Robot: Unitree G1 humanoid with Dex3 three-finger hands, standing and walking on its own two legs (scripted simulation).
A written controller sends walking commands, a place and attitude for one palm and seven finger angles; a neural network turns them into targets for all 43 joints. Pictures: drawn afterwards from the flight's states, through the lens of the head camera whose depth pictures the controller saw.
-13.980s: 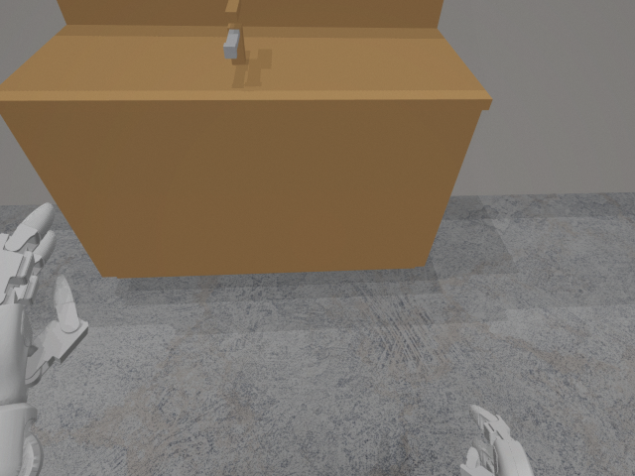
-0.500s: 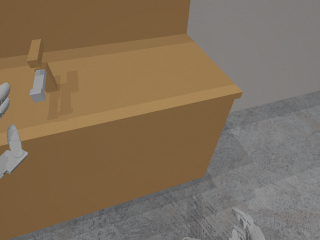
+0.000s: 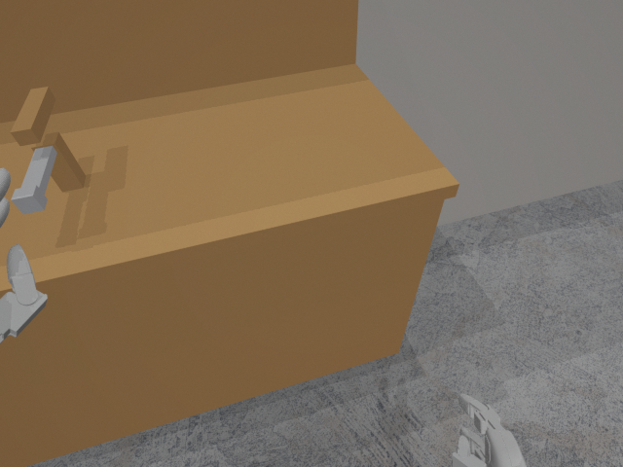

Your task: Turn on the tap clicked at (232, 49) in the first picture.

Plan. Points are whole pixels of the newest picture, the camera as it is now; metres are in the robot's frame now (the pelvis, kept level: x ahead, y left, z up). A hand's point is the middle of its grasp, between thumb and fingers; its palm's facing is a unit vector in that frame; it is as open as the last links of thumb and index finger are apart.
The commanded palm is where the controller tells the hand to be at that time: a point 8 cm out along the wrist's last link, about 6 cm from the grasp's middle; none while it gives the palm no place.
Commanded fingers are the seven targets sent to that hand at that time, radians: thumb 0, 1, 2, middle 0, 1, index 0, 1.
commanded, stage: come to a stop and stand still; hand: left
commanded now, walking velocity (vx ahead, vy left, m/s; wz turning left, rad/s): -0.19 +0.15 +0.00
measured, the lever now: (29, 199) +0.43 +0.42 +0.13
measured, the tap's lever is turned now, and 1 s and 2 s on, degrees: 0 0 0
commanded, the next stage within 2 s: look again from close up in 1.32 s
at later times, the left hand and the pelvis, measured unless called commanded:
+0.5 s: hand (77, 262) +0.27 +0.25 +0.19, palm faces +0.35 -0.84 -0.42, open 7.4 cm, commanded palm +0.22 +0.29 +0.20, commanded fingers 0.00 0.90 0.90 -0.20 -0.30 -0.20 -0.30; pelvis +0.05 +0.02 +0.02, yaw -2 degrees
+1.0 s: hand (44, 259) +0.27 +0.28 +0.19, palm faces +0.39 -0.85 -0.35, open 7.4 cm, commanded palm +0.22 +0.32 +0.20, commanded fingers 0.00 0.90 0.90 -0.20 -0.30 -0.20 -0.30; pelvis +0.05 +0.04 +0.03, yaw -2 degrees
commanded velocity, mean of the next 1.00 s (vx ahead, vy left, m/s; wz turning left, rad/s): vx -0.06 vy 0.00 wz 0.00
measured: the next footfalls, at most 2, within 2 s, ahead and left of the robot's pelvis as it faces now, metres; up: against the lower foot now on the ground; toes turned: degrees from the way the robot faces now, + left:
left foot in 0.28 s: +0.13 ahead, +0.14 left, +0.00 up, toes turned +0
